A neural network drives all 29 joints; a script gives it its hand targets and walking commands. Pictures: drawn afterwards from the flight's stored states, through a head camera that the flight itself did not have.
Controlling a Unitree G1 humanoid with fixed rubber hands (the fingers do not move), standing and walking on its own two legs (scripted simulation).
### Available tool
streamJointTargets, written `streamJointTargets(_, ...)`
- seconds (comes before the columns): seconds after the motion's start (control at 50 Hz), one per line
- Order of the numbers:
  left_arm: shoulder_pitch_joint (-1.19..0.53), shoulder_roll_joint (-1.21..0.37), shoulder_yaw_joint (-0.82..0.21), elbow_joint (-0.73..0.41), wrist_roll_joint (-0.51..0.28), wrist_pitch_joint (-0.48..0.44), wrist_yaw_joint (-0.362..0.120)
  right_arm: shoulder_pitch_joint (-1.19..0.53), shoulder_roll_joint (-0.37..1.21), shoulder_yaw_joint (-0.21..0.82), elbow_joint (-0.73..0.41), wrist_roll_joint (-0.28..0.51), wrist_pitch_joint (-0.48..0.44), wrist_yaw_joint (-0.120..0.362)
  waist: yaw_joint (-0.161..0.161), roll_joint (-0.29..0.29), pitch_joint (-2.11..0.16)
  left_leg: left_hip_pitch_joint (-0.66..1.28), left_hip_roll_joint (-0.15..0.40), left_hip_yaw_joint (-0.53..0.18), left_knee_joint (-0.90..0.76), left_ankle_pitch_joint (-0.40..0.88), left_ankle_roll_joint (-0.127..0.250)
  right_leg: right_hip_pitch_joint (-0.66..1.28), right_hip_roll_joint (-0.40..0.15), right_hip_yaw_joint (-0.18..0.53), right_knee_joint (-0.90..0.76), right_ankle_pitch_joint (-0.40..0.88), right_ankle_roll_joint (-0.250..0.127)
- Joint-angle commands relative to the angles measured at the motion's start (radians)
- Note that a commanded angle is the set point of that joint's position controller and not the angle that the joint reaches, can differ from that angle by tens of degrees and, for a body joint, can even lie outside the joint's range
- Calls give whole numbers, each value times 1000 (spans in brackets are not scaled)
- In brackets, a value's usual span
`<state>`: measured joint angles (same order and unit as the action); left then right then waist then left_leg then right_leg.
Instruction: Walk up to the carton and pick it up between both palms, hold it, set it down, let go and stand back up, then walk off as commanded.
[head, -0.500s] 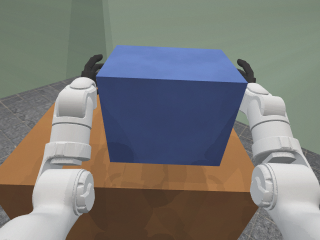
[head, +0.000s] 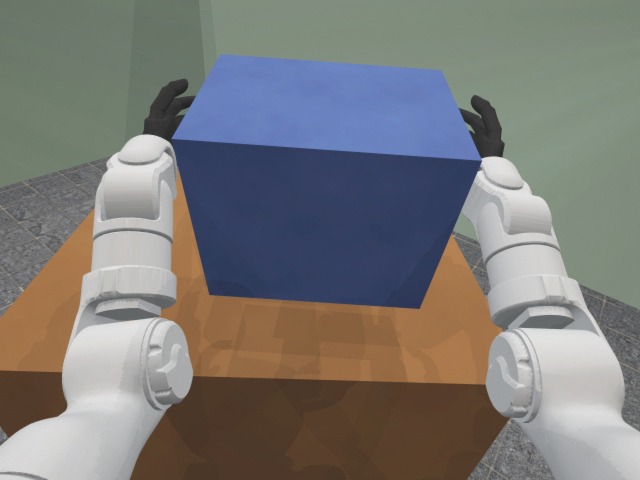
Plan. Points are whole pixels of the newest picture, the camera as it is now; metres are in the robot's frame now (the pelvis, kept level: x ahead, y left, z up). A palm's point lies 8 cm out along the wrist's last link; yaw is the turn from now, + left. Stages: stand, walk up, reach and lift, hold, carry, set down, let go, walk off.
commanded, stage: set down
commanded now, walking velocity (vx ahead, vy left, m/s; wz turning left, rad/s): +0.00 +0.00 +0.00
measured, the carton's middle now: (322, 185) +0.41 +0.02 +0.24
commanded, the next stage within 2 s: none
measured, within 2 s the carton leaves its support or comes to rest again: neither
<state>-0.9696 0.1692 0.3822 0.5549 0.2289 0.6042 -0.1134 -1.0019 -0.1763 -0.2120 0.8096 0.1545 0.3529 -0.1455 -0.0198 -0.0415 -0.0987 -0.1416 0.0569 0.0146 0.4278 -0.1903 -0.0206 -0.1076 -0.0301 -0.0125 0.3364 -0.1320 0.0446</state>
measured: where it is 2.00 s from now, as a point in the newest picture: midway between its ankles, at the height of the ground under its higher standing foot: outside the picture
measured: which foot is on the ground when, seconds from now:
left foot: down 0.00-1.00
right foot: down 0.00-1.00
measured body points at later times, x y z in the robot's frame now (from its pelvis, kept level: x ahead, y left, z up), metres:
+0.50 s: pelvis +0.04 +0.00 +0.00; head +0.00 +0.04 +0.45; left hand +0.44 +0.20 +0.22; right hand +0.44 -0.17 +0.22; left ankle +0.03 +0.13 -0.74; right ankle +0.04 -0.15 -0.74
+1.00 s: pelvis +0.04 +0.00 +0.00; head +0.00 +0.04 +0.45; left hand +0.45 +0.19 +0.19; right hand +0.44 -0.18 +0.21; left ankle +0.03 +0.13 -0.74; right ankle +0.04 -0.15 -0.74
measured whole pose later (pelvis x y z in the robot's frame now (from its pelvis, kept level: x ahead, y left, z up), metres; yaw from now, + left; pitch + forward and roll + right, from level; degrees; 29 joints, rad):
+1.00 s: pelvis +0.04 +0.00 +0.00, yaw +0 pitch -6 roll -1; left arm -0.80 0.17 0.30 0.61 0.21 0.39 -0.11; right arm -0.80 -0.11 -0.20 0.79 0.15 0.15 -0.15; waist -0.05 -0.06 0.01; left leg -0.06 0.06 0.01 0.40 -0.23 -0.03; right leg -0.01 -0.03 -0.02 0.28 -0.16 0.05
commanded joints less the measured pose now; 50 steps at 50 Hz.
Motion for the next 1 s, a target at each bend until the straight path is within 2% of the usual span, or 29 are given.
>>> streamJointTargets(0.0,-565,-497,-259,-48,-65,-93,-176,-650,428,84,-138,-58,-147,177,-78,77,-184,-68,-83,38,-256,-121,2,258,73,-66,-86,-129,-32)
streamJointTargets(0.04,-573,-511,-308,-96,-84,-115,-163,-615,430,102,-134,-63,-173,176,-87,95,-233,3,-86,44,-229,-41,-17,241,74,-71,-92,-78,-35)
streamJointTargets(0.08,-526,-506,-312,-114,-81,-121,-157,-569,433,131,-136,-51,-186,167,-82,100,-258,73,-97,54,-197,71,-26,239,74,-72,-103,-27,-32)
streamJointTargets(0.1,-512,-511,-326,-119,-82,-127,-153,-567,431,144,-164,-46,-200,162,-90,102,-273,104,-99,50,-182,117,-33,237,76,-79,-108,-7,-29)
streamJointTargets(0.16,-492,-531,-373,-205,-100,-146,-138,-565,437,234,-242,-3,-234,147,-82,113,-347,231,-100,46,-118,351,-59,228,88,-95,-103,120,-22)
streamJointTargets(0.18,-476,-539,-395,-249,-111,-148,-134,-575,448,277,-284,21,-243,145,-68,118,-374,269,-98,42,-98,437,-69,229,94,-97,-99,165,-21)
streamJointTargets(0.24,-434,-557,-448,-334,-144,-153,-118,-596,465,376,-397,74,-264,133,-52,103,-443,334,-99,37,-54,604,-78,249,102,-97,-88,288,-10)
streamJointTargets(0.28,-401,-558,-473,-381,-159,-151,-107,-592,484,426,-462,98,-270,125,-49,99,-458,326,-109,39,-31,662,-77,272,100,-88,-75,374,-2)
streamJointTargets(0.32,-389,-550,-481,-402,-171,-149,-102,-578,499,450,-495,108,-265,119,-50,85,-448,288,-115,38,-31,655,-74,304,95,-77,-60,447,5)
streamJointTargets(0.36,-376,-537,-475,-370,-177,-145,-106,-560,495,441,-494,90,-253,111,-65,57,-431,245,-119,41,-50,585,-61,330,88,-68,-57,460,12)
streamJointTargets(0.42,-363,-529,-461,-359,-166,-141,-111,-531,494,425,-474,70,-239,106,-72,65,-391,211,-124,42,-65,537,-59,336,81,-62,-55,465,13)
streamJointTargets(0.46,-371,-516,-426,-318,-152,-141,-119,-505,496,397,-421,56,-227,109,-74,53,-364,198,-122,45,-80,490,-51,322,80,-62,-62,427,15)
streamJointTargets(0.5,-380,-527,-432,-294,-146,-142,-120,-529,478,374,-417,44,-235,115,-79,88,-356,209,-120,44,-81,478,-60,293,82,-68,-68,369,7)
streamJointTargets(0.54,-380,-509,-396,-236,-127,-143,-125,-518,462,339,-355,20,-232,121,-75,83,-293,201,-114,44,-92,444,-56,253,84,-71,-86,291,2)
streamJointTargets(0.58,-411,-512,-382,-209,-110,-150,-132,-492,454,292,-295,-8,-232,128,-93,99,-274,192,-113,48,-105,412,-59,243,81,-77,-99,238,-3)
streamJointTargets(0.6,-417,-502,-369,-186,-101,-155,-136,-493,445,273,-288,-24,-237,131,-89,98,-267,185,-111,52,-113,380,-56,237,77,-76,-99,225,-1)
streamJointTargets(0.64,-446,-524,-383,-214,-115,-177,-132,-495,453,266,-281,-36,-248,139,-90,113,-290,205,-104,48,-110,395,-64,219,82,-83,-99,200,-10)
streamJointTargets(0.7,-499,-525,-378,-155,-110,-208,-130,-483,462,217,-216,-68,-257,150,-102,121,-261,190,-105,52,-124,322,-66,189,76,-87,-116,136,-17)
streamJointTargets(0.76,-524,-518,-372,-136,-118,-239,-123,-482,481,220,-204,-80,-267,162,-88,106,-274,177,-109,58,-136,288,-57,188,75,-83,-112,128,-16)
streamJointTargets(0.84,-529,-513,-354,-72,-113,-266,-125,-474,485,195,-169,-102,-276,168,-88,105,-251,158,-107,63,-146,253,-56,183,74,-85,-114,104,-19)
streamJointTargets(0.9,-551,-519,-353,-73,-128,-295,-120,-503,528,233,-204,-96,-287,170,-67,83,-292,160,-108,65,-138,275,-46,193,73,-78,-103,139,-13)
streamJointTargets(0.98,-531,-502,-331,-25,-121,-312,-123,-480,537,236,-199,-102,-292,166,-60,68,-288,139,-113,66,-139,280,-38,211,70,-72,-99,170,-6)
